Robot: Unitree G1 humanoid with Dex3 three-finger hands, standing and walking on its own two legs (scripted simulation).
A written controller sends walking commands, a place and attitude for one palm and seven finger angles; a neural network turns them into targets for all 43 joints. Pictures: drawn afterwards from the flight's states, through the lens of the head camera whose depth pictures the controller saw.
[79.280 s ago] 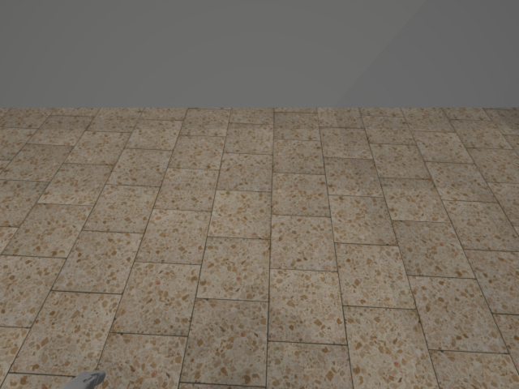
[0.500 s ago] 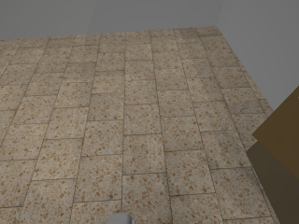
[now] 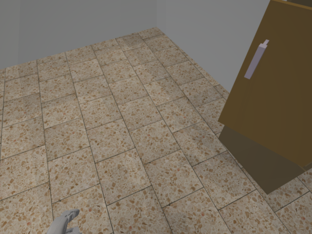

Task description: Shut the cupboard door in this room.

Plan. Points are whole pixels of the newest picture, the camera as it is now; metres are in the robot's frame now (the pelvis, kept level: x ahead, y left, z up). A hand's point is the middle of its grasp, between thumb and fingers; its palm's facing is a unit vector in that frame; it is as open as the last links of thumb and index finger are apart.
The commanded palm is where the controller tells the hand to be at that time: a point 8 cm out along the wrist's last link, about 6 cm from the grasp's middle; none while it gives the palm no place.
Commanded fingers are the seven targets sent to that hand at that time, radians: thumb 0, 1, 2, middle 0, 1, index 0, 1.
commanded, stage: turn to face it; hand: left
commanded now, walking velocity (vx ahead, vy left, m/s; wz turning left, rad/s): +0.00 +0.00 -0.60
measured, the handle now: (256, 59) +0.65 -0.32 +0.08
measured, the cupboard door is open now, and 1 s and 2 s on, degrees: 24 24 24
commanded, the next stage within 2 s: take the last steps up to it in 0.94 s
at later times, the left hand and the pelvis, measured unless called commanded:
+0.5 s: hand (87, 233) +0.14 +0.21 -0.16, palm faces -0.23 -0.95 -0.19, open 7.4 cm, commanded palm none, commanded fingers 0.00 0.90 0.90 -0.20 -0.30 -0.20 -0.30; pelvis +0.01 +0.03 +0.01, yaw -17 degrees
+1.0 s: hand (112, 220) +0.18 +0.14 -0.16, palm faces -0.45 -0.87 -0.20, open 7.4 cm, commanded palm none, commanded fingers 0.00 0.90 0.90 -0.20 -0.30 -0.20 -0.30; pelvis +0.02 +0.01 +0.00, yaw -30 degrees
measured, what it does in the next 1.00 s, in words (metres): steps on the spot, turning right: left foot, then right foot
